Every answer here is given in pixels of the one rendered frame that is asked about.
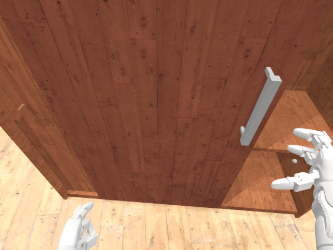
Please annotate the wardrobe door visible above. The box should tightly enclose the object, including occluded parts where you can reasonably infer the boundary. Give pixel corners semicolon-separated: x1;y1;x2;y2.
0;16;96;192
0;0;333;208

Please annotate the handle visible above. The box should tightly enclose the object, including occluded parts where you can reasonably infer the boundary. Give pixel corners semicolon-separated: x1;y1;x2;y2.
240;67;282;146
0;86;22;120

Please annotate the robot right forearm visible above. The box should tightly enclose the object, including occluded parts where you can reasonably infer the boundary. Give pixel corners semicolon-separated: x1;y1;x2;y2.
312;181;333;250

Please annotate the robot right hand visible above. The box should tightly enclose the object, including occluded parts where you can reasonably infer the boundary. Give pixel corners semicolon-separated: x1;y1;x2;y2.
271;128;333;192

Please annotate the robot left hand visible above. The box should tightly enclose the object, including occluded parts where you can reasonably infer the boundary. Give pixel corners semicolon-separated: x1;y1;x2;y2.
57;201;98;250

